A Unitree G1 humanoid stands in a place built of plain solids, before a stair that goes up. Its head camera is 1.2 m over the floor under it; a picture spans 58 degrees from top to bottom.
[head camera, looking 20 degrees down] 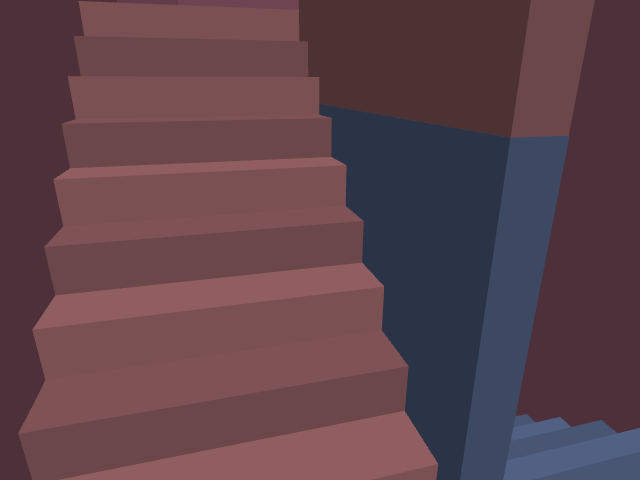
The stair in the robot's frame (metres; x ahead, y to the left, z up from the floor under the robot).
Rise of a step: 0.17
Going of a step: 0.22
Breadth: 1.10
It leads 15 degrees to the left of straight ahead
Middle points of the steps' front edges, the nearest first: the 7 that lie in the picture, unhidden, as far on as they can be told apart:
1.02 0.25 0.35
1.23 0.30 0.53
1.45 0.36 0.70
1.66 0.42 0.88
1.88 0.48 1.05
2.09 0.53 1.23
2.31 0.59 1.40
